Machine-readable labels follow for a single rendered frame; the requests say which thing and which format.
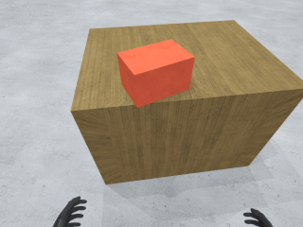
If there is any robot right hand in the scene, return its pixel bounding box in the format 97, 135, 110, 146
243, 208, 274, 227

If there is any pedestal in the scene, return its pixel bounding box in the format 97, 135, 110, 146
70, 20, 303, 184

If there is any robot left hand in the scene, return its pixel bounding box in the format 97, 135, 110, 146
53, 196, 87, 227

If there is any carton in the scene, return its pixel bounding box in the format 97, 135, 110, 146
116, 39, 195, 108

